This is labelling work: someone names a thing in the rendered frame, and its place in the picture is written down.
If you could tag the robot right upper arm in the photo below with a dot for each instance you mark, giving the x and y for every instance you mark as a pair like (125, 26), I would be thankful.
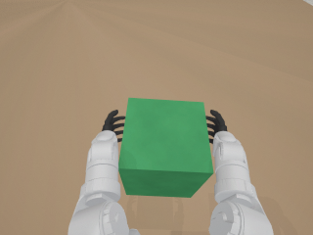
(232, 218)

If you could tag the robot left upper arm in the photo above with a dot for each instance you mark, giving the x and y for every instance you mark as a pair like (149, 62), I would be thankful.
(105, 218)

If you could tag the carton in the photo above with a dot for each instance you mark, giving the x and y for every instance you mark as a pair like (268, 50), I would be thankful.
(165, 150)

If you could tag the right robot hand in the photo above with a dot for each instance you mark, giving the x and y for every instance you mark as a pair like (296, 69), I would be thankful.
(219, 124)

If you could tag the left robot hand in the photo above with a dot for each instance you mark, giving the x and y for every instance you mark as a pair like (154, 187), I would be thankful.
(109, 123)

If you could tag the left robot forearm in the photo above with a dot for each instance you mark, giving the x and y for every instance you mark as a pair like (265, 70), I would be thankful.
(101, 178)

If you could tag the right robot forearm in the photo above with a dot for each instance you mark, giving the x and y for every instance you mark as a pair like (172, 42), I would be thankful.
(232, 173)

